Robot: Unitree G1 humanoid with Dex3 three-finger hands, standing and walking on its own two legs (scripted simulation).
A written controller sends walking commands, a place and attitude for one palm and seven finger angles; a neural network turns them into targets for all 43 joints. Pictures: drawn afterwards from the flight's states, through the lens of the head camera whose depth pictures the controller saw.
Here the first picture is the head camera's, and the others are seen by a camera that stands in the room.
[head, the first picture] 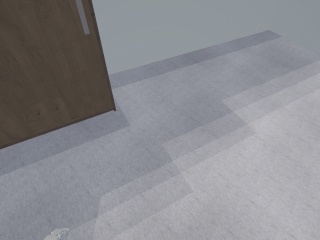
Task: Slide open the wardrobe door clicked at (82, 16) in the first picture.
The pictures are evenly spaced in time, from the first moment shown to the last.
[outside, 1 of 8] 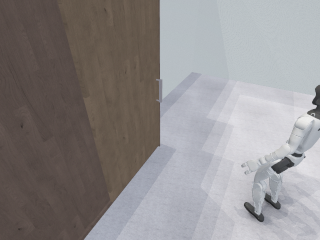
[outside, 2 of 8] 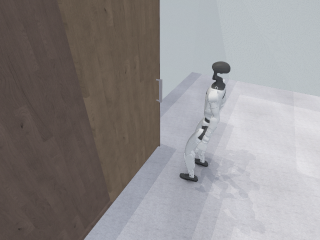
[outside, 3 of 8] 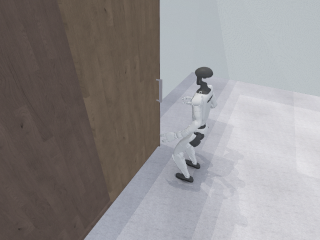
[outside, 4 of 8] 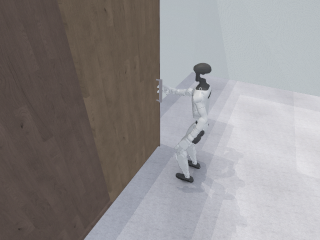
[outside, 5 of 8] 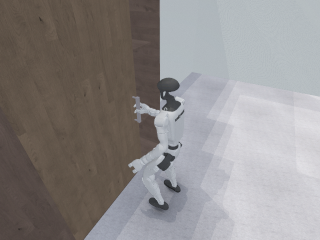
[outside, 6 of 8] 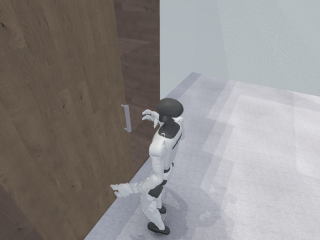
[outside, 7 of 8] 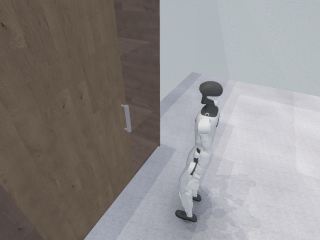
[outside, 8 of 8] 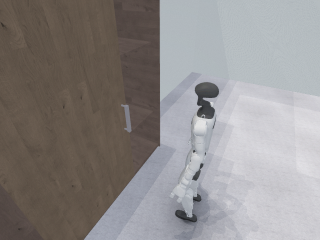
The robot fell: no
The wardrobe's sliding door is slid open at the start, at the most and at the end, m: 0.00 0.57 0.57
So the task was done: yes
